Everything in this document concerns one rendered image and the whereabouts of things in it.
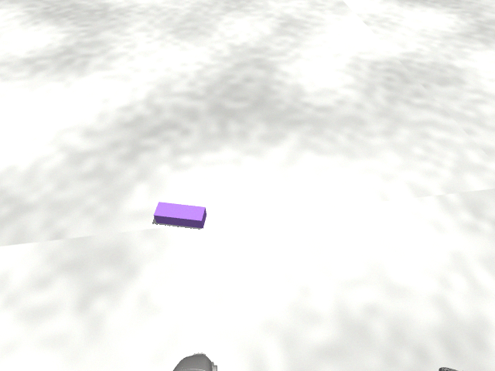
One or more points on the carton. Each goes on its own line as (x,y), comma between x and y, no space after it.
(180,215)

